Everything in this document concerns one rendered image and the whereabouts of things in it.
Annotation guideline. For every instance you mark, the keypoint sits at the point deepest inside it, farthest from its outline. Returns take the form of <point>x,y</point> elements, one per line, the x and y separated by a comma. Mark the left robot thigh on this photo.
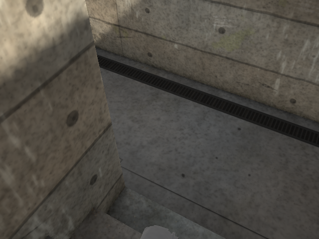
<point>158,232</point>

